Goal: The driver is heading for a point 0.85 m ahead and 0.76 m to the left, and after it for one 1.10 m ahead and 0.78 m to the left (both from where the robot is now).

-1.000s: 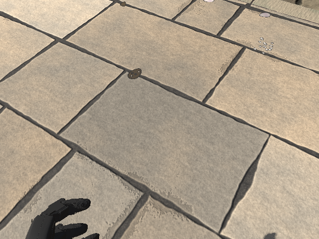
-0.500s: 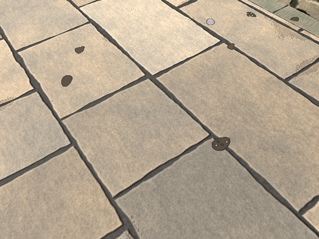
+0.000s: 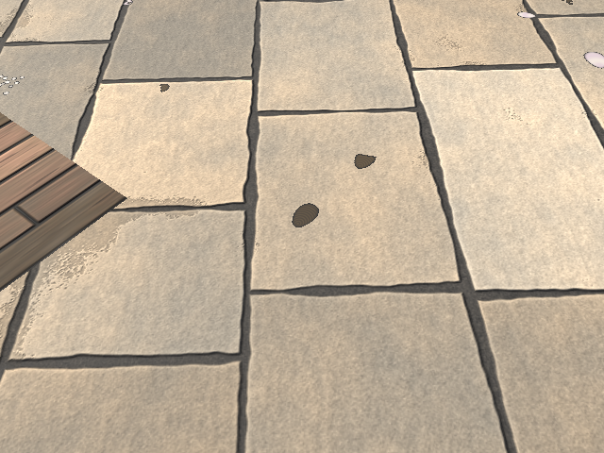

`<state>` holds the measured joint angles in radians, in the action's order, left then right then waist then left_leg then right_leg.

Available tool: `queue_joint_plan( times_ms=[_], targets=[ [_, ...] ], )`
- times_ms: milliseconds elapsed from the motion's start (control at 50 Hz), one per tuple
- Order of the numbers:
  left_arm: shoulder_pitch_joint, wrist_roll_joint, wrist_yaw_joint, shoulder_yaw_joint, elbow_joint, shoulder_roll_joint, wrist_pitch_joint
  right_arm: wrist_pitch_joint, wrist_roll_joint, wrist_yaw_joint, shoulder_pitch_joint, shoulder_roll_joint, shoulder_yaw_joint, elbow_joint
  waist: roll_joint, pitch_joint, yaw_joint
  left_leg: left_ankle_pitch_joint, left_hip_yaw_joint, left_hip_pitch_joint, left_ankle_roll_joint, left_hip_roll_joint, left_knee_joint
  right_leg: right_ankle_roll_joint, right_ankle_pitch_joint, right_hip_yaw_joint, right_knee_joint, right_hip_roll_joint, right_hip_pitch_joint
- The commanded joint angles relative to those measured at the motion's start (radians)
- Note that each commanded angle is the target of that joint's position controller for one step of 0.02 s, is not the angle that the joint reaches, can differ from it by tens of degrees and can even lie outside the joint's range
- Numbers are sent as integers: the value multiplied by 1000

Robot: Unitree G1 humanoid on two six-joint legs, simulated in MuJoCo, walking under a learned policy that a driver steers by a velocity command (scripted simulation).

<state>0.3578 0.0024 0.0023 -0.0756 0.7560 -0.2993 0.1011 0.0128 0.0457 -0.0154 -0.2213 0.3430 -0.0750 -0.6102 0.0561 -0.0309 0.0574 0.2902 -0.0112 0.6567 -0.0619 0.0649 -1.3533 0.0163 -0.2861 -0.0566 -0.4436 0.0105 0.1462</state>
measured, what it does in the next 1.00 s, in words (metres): walks ahead, turning left: left foot, then right foot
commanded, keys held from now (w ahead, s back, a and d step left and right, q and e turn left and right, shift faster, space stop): w+q+shift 0.88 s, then w+shift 0.12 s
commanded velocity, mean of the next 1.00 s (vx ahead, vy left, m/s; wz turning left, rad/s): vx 1.00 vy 0.00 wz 0.97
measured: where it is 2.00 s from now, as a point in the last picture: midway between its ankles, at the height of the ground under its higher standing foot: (47, 236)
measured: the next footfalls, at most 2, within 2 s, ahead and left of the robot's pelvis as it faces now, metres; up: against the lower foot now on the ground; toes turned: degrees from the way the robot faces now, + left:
left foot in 0.28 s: +0.41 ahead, +0.10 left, +0.00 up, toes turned +20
right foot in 0.68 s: +0.86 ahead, +0.07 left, +0.00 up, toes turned +47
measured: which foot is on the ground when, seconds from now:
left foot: up 0.00-0.26, down 0.28-0.70, up 0.72-1.00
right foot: down 0.00-0.28, up 0.30-0.66, down 0.68-1.00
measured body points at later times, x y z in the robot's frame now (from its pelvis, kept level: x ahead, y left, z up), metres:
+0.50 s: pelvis +0.42 +0.05 +0.00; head +0.43 +0.06 +0.45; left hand +0.51 +0.37 -0.05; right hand +0.57 -0.18 -0.11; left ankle +0.38 +0.08 -0.73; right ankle +0.62 -0.10 -0.65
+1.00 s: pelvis +0.80 +0.21 -0.01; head +0.78 +0.24 +0.44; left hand +0.53 +0.34 -0.14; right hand +1.13 +0.27 -0.05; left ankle +0.78 +0.40 -0.65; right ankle +0.84 +0.03 -0.73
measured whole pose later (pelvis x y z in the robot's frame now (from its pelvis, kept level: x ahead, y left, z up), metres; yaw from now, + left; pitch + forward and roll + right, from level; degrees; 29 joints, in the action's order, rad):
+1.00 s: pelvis +0.80 +0.21 -0.01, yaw +57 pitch -1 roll -5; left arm 0.47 0.01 0.00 -0.08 0.84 -0.31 0.09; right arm 0.01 0.04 -0.03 -0.08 0.32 -0.06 -0.56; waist 0.03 -0.04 0.10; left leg 0.14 -0.04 0.82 -0.06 0.10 -1.14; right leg 0.04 -0.36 -0.17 -0.31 0.02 -0.07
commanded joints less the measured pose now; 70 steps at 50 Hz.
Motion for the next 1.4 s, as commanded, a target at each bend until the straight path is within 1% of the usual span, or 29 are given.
queue_joint_plan(
  times_ms=[20,140,200,260,280,300,320,340,380,420,480,540,620,680,700,720,740,780,860,1060,1140,1160,1180,1200,1220,1240,1280,1340,1400],
  targets=[
    [-62,-3,1,-4,-32,-53,20,1,-4,-17,54,-29,18,105,-125,-47,-41,-90,-91,233,3,95,42,-126,171,203,234,-265,-98],
    [3,11,-18,-7,21,-131,18,27,-6,-56,251,-17,27,145,-50,-146,11,-354,65,162,-21,32,427,-48,462,-73,307,-213,-127],
    [39,10,-41,-22,29,-227,4,35,-2,-77,265,14,12,157,-146,-88,-31,-299,211,-70,-65,-94,546,1,1232,-165,159,-217,-185],
    [-69,9,-52,-41,-19,-273,-22,10,9,-59,-203,170,-72,39,-210,135,-307,-196,162,-621,-156,-150,582,-28,1556,-132,-401,-256,-55],
    [-127,-8,-40,-27,-41,-214,-6,1,10,-37,-381,194,-88,-34,-58,148,-369,-306,17,-915,-211,-79,738,-20,756,-137,-820,-115,201],
    [-50,22,-21,32,-97,-20,40,4,-17,-29,-298,226,-73,-17,292,173,-189,-351,-311,-1095,-304,30,700,-12,-276,-24,-1207,48,561],
    [-31,-23,-3,43,-167,-62,86,26,-46,-24,-240,191,-60,40,234,393,-161,232,-799,-1175,-463,194,961,-39,-252,208,-1259,45,741],
    [-174,-46,-2,30,-189,-139,104,43,-44,-22,-252,139,-55,39,32,259,-199,374,-845,-1042,-387,189,1108,-68,-155,218,-1143,-1,761],
    [-161,-30,-9,29,-170,-109,89,75,-43,-29,-122,99,-36,32,-173,42,-57,230,-706,-665,-325,132,1139,-46,-60,223,-928,-71,646],
    [-106,-8,-8,17,-147,-119,50,76,-49,-14,-35,71,-25,42,-122,-34,14,131,-560,-421,-310,41,1157,7,-36,225,-802,-105,526],
    [-261,25,-12,31,-205,-76,32,73,-26,19,-39,58,-20,18,-90,-102,-23,-33,-371,-178,-275,-54,1169,62,132,141,-517,-96,403],
    [-396,11,4,42,-251,-20,35,61,-10,36,-89,99,-38,-17,-44,-67,-103,15,-305,-63,-194,-106,1132,76,425,97,-225,-25,161],
    [-423,-45,6,3,-266,-102,38,54,7,42,-147,76,-42,-50,42,-33,-118,93,-430,-344,-144,-53,1001,79,361,193,-69,-29,180],
    [-49,-56,-4,-54,-196,-182,40,38,-31,25,-109,41,-27,-36,56,186,98,-226,-384,-372,-60,-78,560,20,156,172,-147,-67,-198],
    [158,-36,-16,-57,-165,-239,30,42,-64,14,-145,-85,15,-10,-152,368,132,135,-299,-159,-32,-132,158,-11,-89,398,-185,-237,-539],
    [128,15,12,-63,-147,-313,32,57,43,12,-307,-114,36,54,-700,474,-10,272,-216,150,-12,-155,-145,-172,-582,1091,158,-475,-664],
    [21,9,13,-41,-193,-187,25,44,54,24,-228,-13,26,14,-475,308,28,148,-173,239,2,-69,-214,-165,-747,1051,221,-434,-545],
    [-22,10,0,-24,-163,-125,4,29,-8,21,-29,50,7,33,-118,107,51,54,-102,200,6,-2,-168,-122,-312,652,171,-347,-299],
    [-76,-3,-1,-2,-79,-44,13,-2,10,-2,24,-5,6,73,-170,-11,-26,40,-103,136,-8,93,-18,-116,5,312,207,-274,-95],
    [60,-13,1,-13,40,-171,10,40,-11,-52,291,-46,39,141,-59,-175,-7,-290,31,75,-47,0,555,-141,472,-62,390,-283,-145],
    [78,-7,-16,-18,79,-254,-20,37,-12,-47,123,85,-24,130,-242,22,-181,-109,135,-304,-121,-148,646,-138,1394,-110,12,-322,-276],
    [20,-10,-23,-14,72,-256,-30,26,-9,-32,-146,137,-58,49,-233,142,-326,-214,119,-641,-154,-150,751,-114,1406,-131,-257,-292,-149],
    [32,4,-32,10,41,-176,-24,13,-8,-13,-313,187,-73,-27,-92,241,-329,-134,-125,-1027,-157,-17,697,-82,626,-91,-642,-200,178],
    [162,-22,-15,54,4,-24,13,30,-20,-17,-259,245,-69,-15,244,423,-157,286,-707,-1221,-302,213,909,-62,-189,38,-993,-9,488],
    [53,-55,-10,32,-1,-129,48,48,-35,-25,-265,125,-42,-25,100,425,-222,405,-818,-1155,-269,224,1049,-98,-159,208,-1039,-38,559],
    [-64,-85,-9,32,-45,-115,58,63,-46,-27,-244,99,-31,-46,54,236,-207,305,-707,-998,-252,216,1087,-102,-126,186,-1028,-62,619],
    [-125,-39,-19,34,-42,-82,52,89,-63,-34,-75,43,-9,-53,-103,34,-90,-193,-434,-648,-203,140,1092,-88,-28,168,-871,-138,523],
    [-29,-19,0,28,-3,-77,3,97,-51,-27,-15,-20,10,-68,-31,15,-5,-671,-230,-468,-191,110,1105,-30,-19,138,-744,-172,403],
    [-172,7,11,47,-54,-27,3,100,-43,6,-23,27,5,-102,-41,-50,-16,-847,-74,-351,-163,35,1142,17,157,57,-486,-126,397]
  ],
)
